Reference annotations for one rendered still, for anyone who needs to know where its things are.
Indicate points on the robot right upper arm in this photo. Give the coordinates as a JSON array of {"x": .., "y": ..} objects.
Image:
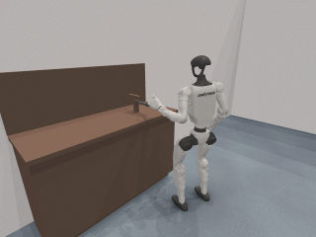
[{"x": 221, "y": 99}]

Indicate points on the tap lever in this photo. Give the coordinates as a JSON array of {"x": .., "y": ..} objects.
[{"x": 142, "y": 103}]

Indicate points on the robot left hand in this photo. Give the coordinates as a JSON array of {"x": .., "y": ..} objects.
[{"x": 155, "y": 103}]

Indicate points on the left robot forearm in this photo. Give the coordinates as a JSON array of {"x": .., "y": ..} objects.
[{"x": 172, "y": 116}]

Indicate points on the robot right hand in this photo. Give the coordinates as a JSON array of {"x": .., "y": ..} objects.
[{"x": 210, "y": 126}]

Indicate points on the robot left upper arm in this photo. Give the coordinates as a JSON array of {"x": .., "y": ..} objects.
[{"x": 183, "y": 105}]

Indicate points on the robot left thigh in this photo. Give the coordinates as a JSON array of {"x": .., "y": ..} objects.
[{"x": 183, "y": 144}]

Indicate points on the counter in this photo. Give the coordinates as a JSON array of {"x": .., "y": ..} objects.
[{"x": 83, "y": 146}]

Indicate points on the left robot foot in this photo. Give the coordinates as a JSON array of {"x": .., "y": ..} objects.
[{"x": 183, "y": 206}]

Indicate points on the right robot forearm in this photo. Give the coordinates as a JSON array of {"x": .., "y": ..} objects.
[{"x": 218, "y": 118}]

